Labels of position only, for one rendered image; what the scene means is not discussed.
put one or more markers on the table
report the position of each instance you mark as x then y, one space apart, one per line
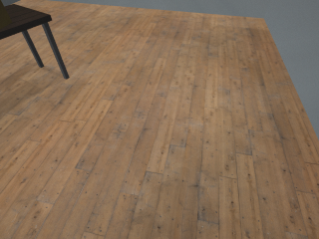
24 18

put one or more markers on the carton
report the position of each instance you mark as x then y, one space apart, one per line
4 17

